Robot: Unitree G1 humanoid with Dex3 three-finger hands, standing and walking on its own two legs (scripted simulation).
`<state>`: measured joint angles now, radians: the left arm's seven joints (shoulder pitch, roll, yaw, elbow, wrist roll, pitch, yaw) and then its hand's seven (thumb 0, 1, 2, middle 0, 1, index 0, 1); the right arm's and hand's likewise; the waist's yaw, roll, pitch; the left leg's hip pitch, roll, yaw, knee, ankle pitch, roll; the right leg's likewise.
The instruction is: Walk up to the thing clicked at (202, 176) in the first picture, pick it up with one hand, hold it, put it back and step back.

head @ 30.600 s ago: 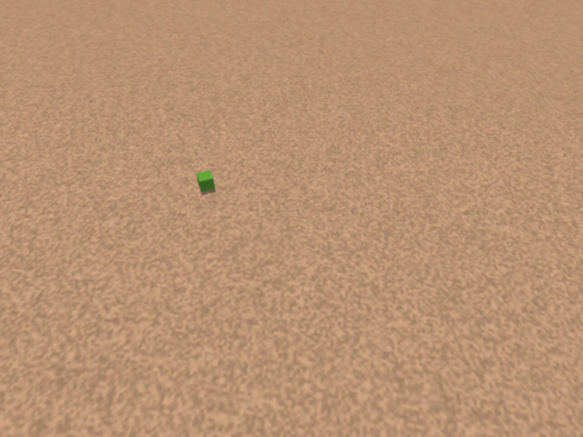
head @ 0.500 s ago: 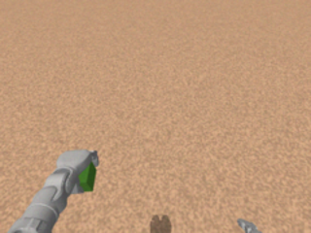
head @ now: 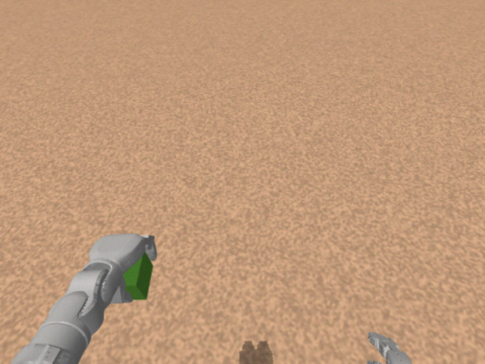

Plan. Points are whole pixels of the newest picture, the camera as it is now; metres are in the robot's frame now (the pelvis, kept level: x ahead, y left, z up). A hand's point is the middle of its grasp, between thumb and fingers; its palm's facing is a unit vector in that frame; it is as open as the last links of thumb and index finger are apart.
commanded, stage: hold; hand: left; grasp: from above
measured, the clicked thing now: (127, 275) +0.31 +0.23 -0.06
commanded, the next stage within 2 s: crouch in 0.84 s
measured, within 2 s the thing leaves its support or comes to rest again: neither
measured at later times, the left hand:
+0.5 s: hand (123, 273) +0.29 +0.22 -0.03, palm faces -0.46 -0.05 -0.89, open 10.4 cm
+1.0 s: hand (124, 273) +0.29 +0.22 -0.03, palm faces -0.45 -0.05 -0.89, open 10.4 cm
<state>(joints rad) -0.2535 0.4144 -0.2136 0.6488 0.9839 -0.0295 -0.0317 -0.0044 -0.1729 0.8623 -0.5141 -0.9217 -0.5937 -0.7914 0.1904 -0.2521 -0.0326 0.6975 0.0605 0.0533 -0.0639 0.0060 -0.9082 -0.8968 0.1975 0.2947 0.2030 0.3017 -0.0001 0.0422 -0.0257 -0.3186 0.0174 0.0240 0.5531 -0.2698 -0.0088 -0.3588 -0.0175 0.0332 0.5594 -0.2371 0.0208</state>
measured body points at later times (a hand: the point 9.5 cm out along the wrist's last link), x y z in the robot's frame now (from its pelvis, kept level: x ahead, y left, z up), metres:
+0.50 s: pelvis +0.00 +0.00 +0.00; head +0.01 -0.02 +0.45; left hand +0.31 +0.22 +0.02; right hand +0.16 -0.25 -0.11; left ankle +0.01 +0.13 -0.73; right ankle +0.03 -0.13 -0.73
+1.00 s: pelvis +0.00 +0.00 +0.01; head +0.01 -0.02 +0.46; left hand +0.31 +0.22 +0.02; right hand +0.15 -0.25 -0.11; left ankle +0.01 +0.13 -0.73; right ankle +0.03 -0.13 -0.73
